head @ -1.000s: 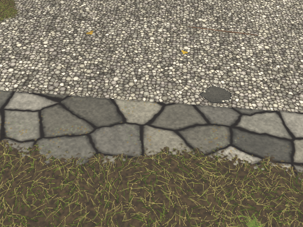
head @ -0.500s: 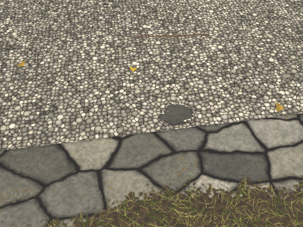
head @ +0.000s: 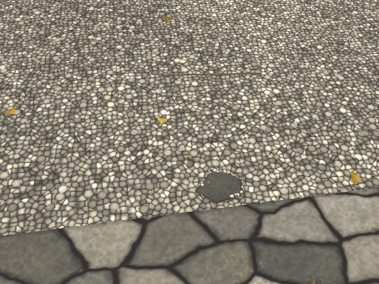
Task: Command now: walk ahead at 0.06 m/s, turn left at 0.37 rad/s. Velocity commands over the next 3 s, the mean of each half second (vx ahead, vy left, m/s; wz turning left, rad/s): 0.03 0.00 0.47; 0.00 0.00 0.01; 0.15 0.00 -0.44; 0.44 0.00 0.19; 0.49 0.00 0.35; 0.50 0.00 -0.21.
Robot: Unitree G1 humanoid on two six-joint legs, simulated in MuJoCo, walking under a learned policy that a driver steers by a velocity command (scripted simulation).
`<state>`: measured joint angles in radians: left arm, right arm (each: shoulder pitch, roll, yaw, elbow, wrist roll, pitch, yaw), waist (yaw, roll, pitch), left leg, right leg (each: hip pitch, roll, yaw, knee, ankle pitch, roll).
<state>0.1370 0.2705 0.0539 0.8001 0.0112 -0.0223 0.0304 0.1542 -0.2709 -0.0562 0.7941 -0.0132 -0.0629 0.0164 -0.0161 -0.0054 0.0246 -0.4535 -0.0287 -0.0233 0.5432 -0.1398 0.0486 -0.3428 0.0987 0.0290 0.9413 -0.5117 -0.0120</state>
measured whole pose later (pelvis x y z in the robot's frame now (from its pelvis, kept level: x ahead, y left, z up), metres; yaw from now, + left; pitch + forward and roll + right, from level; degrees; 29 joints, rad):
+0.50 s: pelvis +0.02 -0.04 +0.01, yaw +17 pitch +2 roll +1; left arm 0.22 0.26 0.06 0.76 0.02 -0.01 0.04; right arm 0.19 -0.34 -0.11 0.70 0.01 0.05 -0.03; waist 0.02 0.05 0.01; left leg -0.58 -0.09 -0.13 1.13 -0.39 -0.06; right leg -0.25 -0.02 0.00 0.44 -0.23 -0.02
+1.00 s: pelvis +0.01 -0.01 +0.00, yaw +14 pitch +0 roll +1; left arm 0.23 0.31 0.07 0.79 -0.02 0.04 0.02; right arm 0.15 -0.23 -0.05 0.69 -0.01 0.01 -0.03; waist 0.03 -0.02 0.03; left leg -0.23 0.01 0.07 0.52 -0.31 0.02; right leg -0.41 -0.03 0.01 0.92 -0.52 0.05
